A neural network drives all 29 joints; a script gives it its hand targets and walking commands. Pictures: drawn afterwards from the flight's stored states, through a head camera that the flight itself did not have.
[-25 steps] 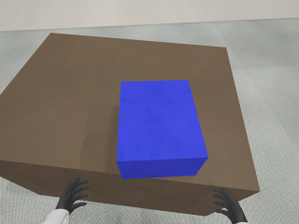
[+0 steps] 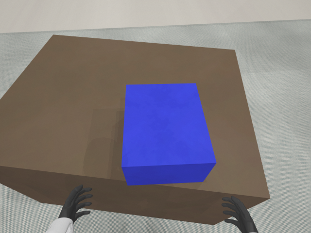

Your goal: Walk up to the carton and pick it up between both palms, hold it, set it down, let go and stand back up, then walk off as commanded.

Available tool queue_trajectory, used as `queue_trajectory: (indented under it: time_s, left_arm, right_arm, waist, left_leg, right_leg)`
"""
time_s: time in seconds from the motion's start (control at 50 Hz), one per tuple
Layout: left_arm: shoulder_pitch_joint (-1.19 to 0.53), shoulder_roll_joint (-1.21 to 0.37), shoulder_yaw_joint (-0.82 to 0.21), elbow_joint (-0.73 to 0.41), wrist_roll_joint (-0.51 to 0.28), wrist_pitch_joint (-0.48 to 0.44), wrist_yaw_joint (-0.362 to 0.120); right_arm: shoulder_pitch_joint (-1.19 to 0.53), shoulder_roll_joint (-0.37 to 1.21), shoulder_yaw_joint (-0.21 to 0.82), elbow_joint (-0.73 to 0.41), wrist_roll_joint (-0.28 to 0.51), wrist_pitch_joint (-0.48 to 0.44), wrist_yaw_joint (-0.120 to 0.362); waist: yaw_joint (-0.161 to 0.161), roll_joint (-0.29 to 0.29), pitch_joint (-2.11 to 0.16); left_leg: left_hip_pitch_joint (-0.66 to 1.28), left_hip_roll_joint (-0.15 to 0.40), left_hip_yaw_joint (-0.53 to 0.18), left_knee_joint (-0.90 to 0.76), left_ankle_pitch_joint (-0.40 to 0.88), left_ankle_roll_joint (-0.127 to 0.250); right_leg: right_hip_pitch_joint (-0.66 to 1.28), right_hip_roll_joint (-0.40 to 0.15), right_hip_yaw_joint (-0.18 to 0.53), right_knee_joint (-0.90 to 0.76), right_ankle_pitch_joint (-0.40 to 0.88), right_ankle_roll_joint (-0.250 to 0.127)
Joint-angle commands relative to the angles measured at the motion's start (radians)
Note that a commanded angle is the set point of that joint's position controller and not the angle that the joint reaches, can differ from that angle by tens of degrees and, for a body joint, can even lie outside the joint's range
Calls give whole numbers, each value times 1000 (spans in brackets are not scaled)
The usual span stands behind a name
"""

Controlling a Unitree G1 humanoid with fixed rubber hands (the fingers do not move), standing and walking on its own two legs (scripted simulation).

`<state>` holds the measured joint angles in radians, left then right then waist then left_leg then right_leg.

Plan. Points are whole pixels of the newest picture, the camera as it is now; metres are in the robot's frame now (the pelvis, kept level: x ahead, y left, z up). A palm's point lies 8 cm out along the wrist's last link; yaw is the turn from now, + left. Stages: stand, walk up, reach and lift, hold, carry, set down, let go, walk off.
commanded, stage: stand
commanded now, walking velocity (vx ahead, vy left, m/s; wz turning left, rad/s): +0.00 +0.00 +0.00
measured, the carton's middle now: (163, 131) +0.41 +0.02 -0.06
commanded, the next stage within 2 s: walk off in 2.00 s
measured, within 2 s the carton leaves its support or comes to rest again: neither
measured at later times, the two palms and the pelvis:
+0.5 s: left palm out of the picture +0.07 +0.31 -0.09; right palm out of the picture +0.12 -0.26 -0.08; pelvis -0.02 +0.02 +0.00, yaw -1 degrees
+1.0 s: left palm out of the picture +0.04 +0.32 -0.09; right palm out of the picture +0.10 -0.26 -0.08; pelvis -0.04 +0.02 +0.00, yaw -1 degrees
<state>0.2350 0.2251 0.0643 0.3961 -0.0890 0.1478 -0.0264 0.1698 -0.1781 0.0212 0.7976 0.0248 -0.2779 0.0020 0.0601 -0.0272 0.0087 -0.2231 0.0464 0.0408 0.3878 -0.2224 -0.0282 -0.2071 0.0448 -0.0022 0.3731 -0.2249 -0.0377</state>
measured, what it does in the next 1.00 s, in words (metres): stands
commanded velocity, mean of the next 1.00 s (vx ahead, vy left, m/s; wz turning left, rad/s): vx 0.00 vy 0.00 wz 0.00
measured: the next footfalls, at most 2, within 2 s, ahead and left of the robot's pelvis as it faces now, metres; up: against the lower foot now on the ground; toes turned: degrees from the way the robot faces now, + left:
none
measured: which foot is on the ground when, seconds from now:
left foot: down 0.00-1.00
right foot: down 0.00-1.00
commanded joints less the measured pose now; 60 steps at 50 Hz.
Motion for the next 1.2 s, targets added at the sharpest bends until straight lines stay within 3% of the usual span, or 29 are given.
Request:
queue_trajectory:
  time_s: [0.0,0.04,0.08,0.1,0.12,0.22,0.24,0.28,0.34,0.36,0.4,0.44,0.48,0.52,0.56,0.6,0.64,0.72,0.74,0.78,0.88,0.9,0.92,0.94,0.98,1.04,1.12,1.16,1.18]
  left_arm:
    - [120,263,52,93,148,-132,47]
    - [111,246,38,119,140,-181,36]
    - [115,221,25,135,145,-199,29]
    - [97,229,29,135,147,-195,29]
    - [95,222,27,141,145,-190,25]
    - [63,238,11,167,138,-202,19]
    - [54,251,8,170,138,-198,22]
    - [96,280,12,189,134,-202,22]
    - [107,281,13,208,133,-197,17]
    - [74,282,8,218,137,-196,21]
    - [116,288,11,230,129,-201,22]
    - [68,278,5,228,130,-199,17]
    - [78,292,10,237,130,-196,26]
    - [63,288,4,240,128,-201,19]
    - [109,295,4,254,129,-202,19]
    - [98,302,8,260,124,-198,18]
    - [113,297,6,261,129,-205,15]
    - [94,301,4,271,128,-202,19]
    - [105,292,1,264,122,-206,16]
    - [69,290,4,273,126,-204,15]
    - [88,308,1,273,118,-203,13]
    - [108,323,9,287,123,-206,15]
    - [91,310,9,283,121,-205,17]
    - [100,316,8,282,118,-206,14]
    - [117,327,13,292,121,-209,14]
    - [100,302,3,292,122,-206,14]
    - [101,322,4,300,121,-206,11]
    - [124,313,2,310,114,-210,11]
    - [107,315,3,314,116,-210,13]
  right_arm:
    - [19,-293,-85,-52,-88,87,-34]
    - [4,-286,-106,-90,-86,149,-38]
    - [22,-276,-102,-86,-78,182,-34]
    - [10,-256,-94,-94,-71,190,-27]
    - [35,-244,-87,-88,-71,197,-30]
    - [-8,-294,-85,-86,-68,208,-16]
    - [-1,-295,-82,-90,-65,209,-13]
    - [-15,-316,-80,-92,-62,221,-10]
    - [3,-339,-87,-79,-61,220,-18]
    - [2,-334,-80,-68,-66,223,-15]
    - [-13,-342,-80,-71,-61,216,-13]
    - [13,-342,-76,-64,-54,219,-11]
    - [-6,-332,-70,-69,-52,225,-11]
    - [2,-354,-83,-72,-50,220,-12]
    - [-14,-345,-82,-69,-59,218,-8]
    - [-12,-361,-88,-74,-53,215,-9]
    - [-12,-353,-86,-71,-46,218,-8]
    - [-15,-344,-83,-72,-47,218,-8]
    - [-27,-366,-92,-77,-52,217,-6]
    - [-20,-359,-86,-66,-46,218,-15]
    - [-24,-370,-84,-71,-47,214,-9]
    - [-32,-349,-77,-69,-49,220,-6]
    - [-35,-356,-79,-65,-44,218,-4]
    - [-9,-366,-86,-59,-41,214,-4]
    - [-21,-364,-85,-69,-50,219,-3]
    - [-20,-358,-82,-62,-40,216,-13]
    - [16,-378,-83,-49,-32,214,-8]
    - [-8,-389,-89,-57,-38,213,-10]
    - [10,-368,-78,-46,-34,212,-11]
  waist:
    - [-14,-5,-275]
    - [-35,-7,-252]
    - [-33,46,-216]
    - [-38,22,-178]
    - [-45,0,-160]
    - [-57,74,-177]
    - [-67,34,-164]
    - [-50,80,-147]
    - [-50,81,-128]
    - [-70,58,-115]
    - [-46,63,-134]
    - [-74,102,-119]
    - [-57,92,-85]
    - [-72,74,-123]
    - [-47,80,-99]
    - [-60,59,-87]
    - [-64,109,-97]
    - [-59,63,-91]
    - [-55,104,-92]
    - [-66,76,-89]
    - [-64,109,-90]
    - [-51,78,-72]
    - [-64,122,-62]
    - [-66,75,-66]
    - [-60,123,-67]
    - [-68,71,-94]
    - [-73,116,-86]
    - [-51,100,-94]
    - [-75,81,-88]
  left_leg:
    - [174,63,-44,101,451,69]
    - [113,43,-23,100,336,70]
    - [108,50,-26,83,269,70]
    - [82,55,-32,75,212,69]
    - [105,50,-31,72,206,69]
    - [143,62,-45,68,226,74]
    - [146,62,-47,72,208,74]
    - [105,72,-45,54,201,75]
    - [119,65,-49,49,134,76]
    - [122,69,-55,49,143,74]
    - [137,78,-66,48,167,83]
    - [118,70,-66,32,128,79]
    - [95,79,-75,18,109,84]
    - [114,81,-69,23,84,91]
    - [89,78,-73,10,81,87]
    - [76,82,-73,8,70,89]
    - [112,80,-68,12,51,82]
    - [123,75,-65,8,51,72]
    - [117,79,-67,18,64,78]
    - [121,83,-74,10,49,88]
    - [77,85,-73,-12,13,84]
    - [89,90,-80,-13,53,79]
    - [78,85,-67,-3,41,78]
    - [97,87,-76,-2,27,77]
    - [107,91,-72,-1,40,77]
    - [109,99,-75,6,76,80]
    - [140,111,-88,-9,98,81]
    - [127,110,-82,-8,111,83]
    - [152,110,-86,7,121,84]
  right_leg:
    - [153,-115,27,56,411,13]
    - [196,-129,64,46,469,25]
    - [189,-136,75,37,411,15]
    - [171,-140,73,21,362,20]
    - [141,-137,65,14,332,20]
    - [92,-130,72,-1,254,20]
    - [79,-128,65,3,254,15]
    - [106,-134,75,5,250,14]
    - [63,-137,91,-6,188,8]
    - [52,-133,85,-3,190,9]
    - [68,-133,84,-7,194,5]
    - [54,-138,91,-7,148,7]
    - [40,-133,82,-13,96,12]
    - [53,-138,104,-14,122,2]
    - [69,-135,95,-9,111,3]
    - [59,-133,96,-14,122,7]
    - [38,-141,113,-21,120,5]
    - [12,-131,96,-24,68,6]
    - [14,-138,107,-26,85,4]
    - [6,-140,113,-31,94,1]
    - [51,-132,108,-19,92,4]
    - [23,-133,101,0,110,-2]
    - [21,-137,112,-24,114,3]
    - [12,-138,106,-24,86,1]
    - [11,-145,117,-35,81,-1]
    - [43,-151,117,-19,145,1]
    - [17,-149,114,-14,138,-5]
    - [35,-149,110,-13,149,2]
    - [13,-151,114,-14,155,-2]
